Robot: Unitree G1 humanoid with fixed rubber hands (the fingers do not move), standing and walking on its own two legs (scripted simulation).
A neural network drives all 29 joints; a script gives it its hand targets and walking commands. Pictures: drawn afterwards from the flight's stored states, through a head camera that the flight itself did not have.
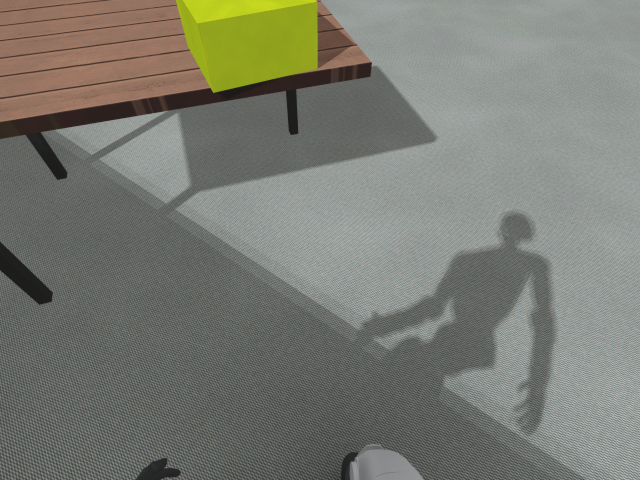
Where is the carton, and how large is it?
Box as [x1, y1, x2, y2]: [176, 0, 317, 92]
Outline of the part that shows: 176,0 188,47 213,92 317,68 317,2 315,0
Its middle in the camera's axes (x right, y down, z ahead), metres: -0.19 -0.56 +0.99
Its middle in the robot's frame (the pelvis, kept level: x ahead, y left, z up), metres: +1.14 +0.10 +0.04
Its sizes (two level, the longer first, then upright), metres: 0.279 0.267 0.158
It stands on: a table, 0.71 m high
